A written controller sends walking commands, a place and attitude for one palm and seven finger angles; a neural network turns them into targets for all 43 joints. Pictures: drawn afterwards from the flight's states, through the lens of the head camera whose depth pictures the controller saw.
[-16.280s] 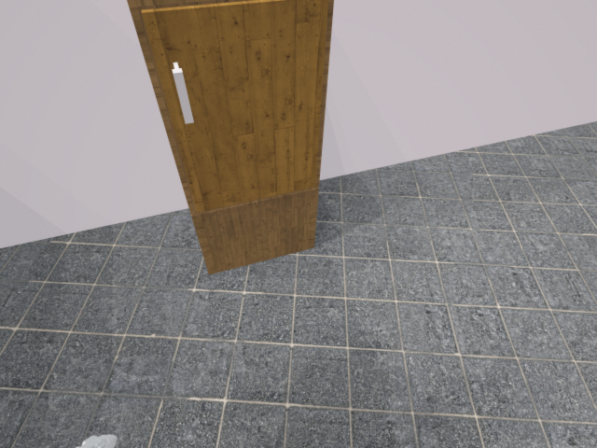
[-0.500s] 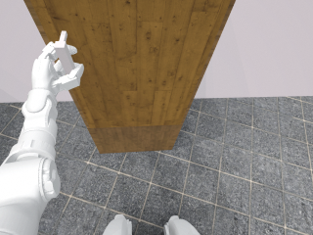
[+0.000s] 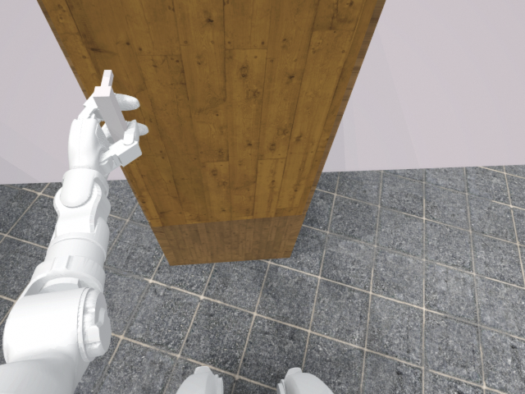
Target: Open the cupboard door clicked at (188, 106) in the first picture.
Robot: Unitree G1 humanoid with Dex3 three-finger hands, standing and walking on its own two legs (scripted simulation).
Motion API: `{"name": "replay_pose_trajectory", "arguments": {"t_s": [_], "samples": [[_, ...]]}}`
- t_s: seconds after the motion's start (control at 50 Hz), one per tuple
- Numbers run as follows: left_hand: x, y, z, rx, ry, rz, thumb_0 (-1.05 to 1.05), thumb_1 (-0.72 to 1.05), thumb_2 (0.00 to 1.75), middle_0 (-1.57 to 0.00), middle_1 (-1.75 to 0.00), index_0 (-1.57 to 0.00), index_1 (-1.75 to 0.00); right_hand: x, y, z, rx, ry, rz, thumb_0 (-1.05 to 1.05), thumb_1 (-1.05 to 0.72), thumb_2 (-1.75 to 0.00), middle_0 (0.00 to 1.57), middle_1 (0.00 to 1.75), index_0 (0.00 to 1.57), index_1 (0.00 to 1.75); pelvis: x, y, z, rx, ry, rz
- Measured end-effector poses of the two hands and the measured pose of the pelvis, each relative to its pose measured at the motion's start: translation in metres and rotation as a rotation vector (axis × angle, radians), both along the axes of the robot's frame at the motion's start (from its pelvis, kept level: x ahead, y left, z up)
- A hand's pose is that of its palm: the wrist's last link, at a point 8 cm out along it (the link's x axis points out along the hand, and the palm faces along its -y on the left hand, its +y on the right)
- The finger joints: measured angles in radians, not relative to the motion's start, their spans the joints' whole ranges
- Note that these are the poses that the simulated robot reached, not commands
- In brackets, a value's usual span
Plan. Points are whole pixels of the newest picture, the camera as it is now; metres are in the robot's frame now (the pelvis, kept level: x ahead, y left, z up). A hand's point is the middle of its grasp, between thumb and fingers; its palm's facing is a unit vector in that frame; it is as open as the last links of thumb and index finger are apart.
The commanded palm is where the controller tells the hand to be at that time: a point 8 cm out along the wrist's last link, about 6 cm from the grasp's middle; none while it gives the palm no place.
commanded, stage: pull the door open along its arc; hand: left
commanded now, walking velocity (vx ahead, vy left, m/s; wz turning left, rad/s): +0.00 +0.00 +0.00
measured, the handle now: (118, 116) +0.52 +0.20 +0.10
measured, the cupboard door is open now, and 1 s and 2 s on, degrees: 2 39 38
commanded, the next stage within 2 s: open thumb and fingers to let go in 0.66 s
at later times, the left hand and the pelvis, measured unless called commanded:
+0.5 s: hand (183, 246) +0.30 +0.09 +0.09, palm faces +0.29 -0.95 +0.07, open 6.0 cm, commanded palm +0.23 +0.16 +0.09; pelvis +0.02 -0.02 +0.01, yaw +2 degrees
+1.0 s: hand (216, 271) +0.27 +0.05 +0.09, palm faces +0.43 -0.90 -0.01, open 6.9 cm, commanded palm +0.22 +0.10 +0.09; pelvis +0.02 -0.07 +0.02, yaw +5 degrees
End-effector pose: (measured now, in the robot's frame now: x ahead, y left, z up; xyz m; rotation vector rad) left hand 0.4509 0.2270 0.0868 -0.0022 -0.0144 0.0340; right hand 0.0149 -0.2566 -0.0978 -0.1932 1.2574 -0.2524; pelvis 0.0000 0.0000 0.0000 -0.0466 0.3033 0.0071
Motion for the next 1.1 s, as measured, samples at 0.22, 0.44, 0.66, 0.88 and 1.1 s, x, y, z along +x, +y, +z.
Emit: {"name": "replay_pose_trajectory", "arguments": {"t_s": [0.22, 0.44, 0.66, 0.88, 1.1], "samples": [[-0.067, -0.015, -0.001, -0.008, -0.024, -0.026, 0.01, 0.73, 0.75, -0.37, -1.35, -0.35, -1.35, 0.058, 0.004, 0.013, 0.048, -0.170, 0.032, 0.00, -0.90, -0.90, 0.20, 0.30, 0.20, 0.30, 0.014, -0.003, 0.013, 0.015, -0.061, -0.010], [-0.165, -0.075, 0.000, -0.074, -0.019, 0.200, 0.02, 0.70, 0.73, -0.36, -1.35, -0.37, -1.31, 0.166, 0.024, 0.036, 0.103, -0.451, 0.232, 0.01, -0.91, -0.90, 0.20, 0.30, 0.19, 0.30, 0.019, -0.012, 0.015, 0.037, -0.122, 0.015], [-0.218, -0.126, 0.006, -0.022, 0.057, 0.336, 0.01, 0.67, 0.73, -0.36, -1.30, -0.38, -1.33, 0.208, 0.035, 0.052, 0.158, -0.542, 0.300, 0.00, -0.90, -0.90, 0.20, 0.30, 0.20, 0.30, 0.027, -0.038, 0.017, 0.055, -0.172, 0.044], [-0.219, -0.140, 0.003, 0.001, 0.048, 0.422, 0.00, 0.69, 0.79, -0.36, -1.31, -0.37, -1.34, 0.189, -0.004, 0.028, 0.122, -0.461, 0.304, 0.01, -0.90, -0.90, 0.20, 0.30, 0.20, 0.30, 0.023, -0.061, 0.014, 0.074, -0.170, 0.077], [-0.225, -0.138, 0.002, -0.002, 0.034, 0.402, 0.01, 0.26, 0.62, -0.34, -1.26, -0.35, -1.28, 0.164, -0.030, 0.021, 0.097, -0.423, 0.251, 0.01, -0.90, -0.90, 0.20, 0.30, 0.19, 0.30, 0.016, -0.069, 0.016, 0.084, -0.174, 0.069]]}}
